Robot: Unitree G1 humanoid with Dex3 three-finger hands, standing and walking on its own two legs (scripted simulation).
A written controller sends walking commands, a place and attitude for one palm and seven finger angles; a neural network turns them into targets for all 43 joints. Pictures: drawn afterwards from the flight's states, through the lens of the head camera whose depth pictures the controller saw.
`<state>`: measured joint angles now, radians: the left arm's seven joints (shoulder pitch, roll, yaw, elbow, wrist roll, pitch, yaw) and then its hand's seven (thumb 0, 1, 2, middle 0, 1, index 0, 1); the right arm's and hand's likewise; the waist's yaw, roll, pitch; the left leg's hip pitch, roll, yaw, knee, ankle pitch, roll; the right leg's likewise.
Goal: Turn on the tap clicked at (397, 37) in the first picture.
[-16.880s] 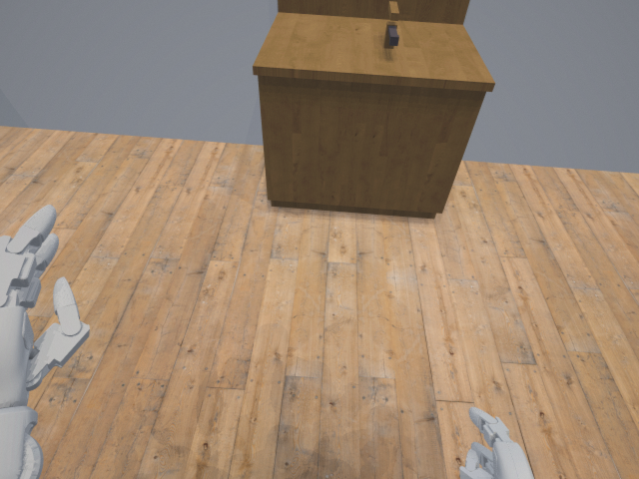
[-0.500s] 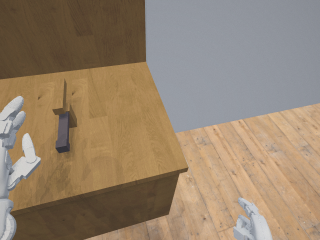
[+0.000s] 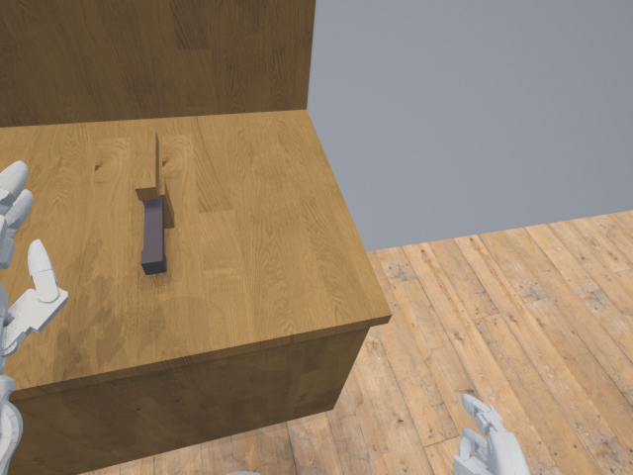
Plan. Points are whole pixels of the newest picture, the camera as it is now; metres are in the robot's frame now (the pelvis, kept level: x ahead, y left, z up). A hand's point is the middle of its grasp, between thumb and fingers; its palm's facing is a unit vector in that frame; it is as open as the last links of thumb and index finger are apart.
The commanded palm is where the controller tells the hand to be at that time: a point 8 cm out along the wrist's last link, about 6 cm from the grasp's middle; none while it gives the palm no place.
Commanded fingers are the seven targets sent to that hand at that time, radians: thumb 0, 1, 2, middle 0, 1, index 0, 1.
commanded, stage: come to a stop and stand still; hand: left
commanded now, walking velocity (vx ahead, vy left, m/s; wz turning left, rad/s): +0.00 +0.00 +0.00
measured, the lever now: (154, 261) +0.37 +0.27 +0.01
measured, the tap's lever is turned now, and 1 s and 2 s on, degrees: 0 0 0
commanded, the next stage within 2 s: look again from close up in 0.18 s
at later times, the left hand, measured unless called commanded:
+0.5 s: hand (75, 297) +0.22 +0.25 +0.16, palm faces +0.39 -0.85 -0.35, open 7.4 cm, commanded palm +0.16 +0.28 +0.18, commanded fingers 0.00 0.90 0.90 -0.20 -0.30 -0.20 -0.30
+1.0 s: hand (104, 344) +0.19 +0.22 +0.14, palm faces +0.46 -0.81 -0.36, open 7.4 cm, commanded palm +0.15 +0.26 +0.17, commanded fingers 0.00 0.90 0.90 -0.20 -0.30 -0.20 -0.30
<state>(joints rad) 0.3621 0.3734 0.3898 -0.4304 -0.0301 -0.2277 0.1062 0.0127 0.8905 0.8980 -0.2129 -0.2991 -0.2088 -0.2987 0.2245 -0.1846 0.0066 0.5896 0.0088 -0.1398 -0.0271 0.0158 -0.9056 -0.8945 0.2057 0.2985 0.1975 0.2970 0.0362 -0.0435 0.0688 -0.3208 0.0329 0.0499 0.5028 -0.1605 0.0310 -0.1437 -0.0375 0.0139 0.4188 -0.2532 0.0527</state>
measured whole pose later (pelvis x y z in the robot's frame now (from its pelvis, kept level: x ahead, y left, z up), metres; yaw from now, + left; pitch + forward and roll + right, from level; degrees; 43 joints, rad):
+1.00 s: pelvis -0.01 -0.05 -0.02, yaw +5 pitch -1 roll -1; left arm 0.37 0.37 0.33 -0.38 -0.05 -0.19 0.09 0.02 0.89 0.90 -0.21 -0.30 -0.21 -0.30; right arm 0.16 -0.22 0.01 0.64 -0.02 -0.16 -0.01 0.01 -0.91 -0.89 0.21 0.30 0.20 0.30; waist 0.05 0.02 0.03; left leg -0.43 0.04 -0.05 0.65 -0.20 -0.03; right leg -0.26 -0.01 -0.08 0.66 -0.38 0.00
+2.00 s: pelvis +0.02 -0.06 -0.03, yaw +5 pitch +2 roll -1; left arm 0.52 0.26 0.26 -0.48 -0.19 -0.04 0.10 0.01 0.90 0.90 -0.21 -0.30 -0.20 -0.30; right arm 0.21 -0.21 0.04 0.62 0.02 -0.24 -0.07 0.02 -0.90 -0.89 0.21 0.30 0.20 0.30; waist 0.07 0.05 -0.07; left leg -0.49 0.04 -0.07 0.74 -0.29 -0.05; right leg -0.30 -0.01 -0.08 0.73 -0.46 -0.01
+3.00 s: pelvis +0.03 -0.07 -0.03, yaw +5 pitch +1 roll -1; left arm 0.56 0.23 0.22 -0.51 -0.23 0.02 0.13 0.01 0.90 0.90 -0.20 -0.30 -0.20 -0.30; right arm 0.23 -0.24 0.04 0.62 0.03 -0.27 -0.08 0.02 -0.90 -0.89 0.21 0.30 0.20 0.30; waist 0.07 0.06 -0.08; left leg -0.47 0.04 -0.08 0.74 -0.30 -0.06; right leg -0.28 0.00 -0.10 0.73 -0.48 -0.02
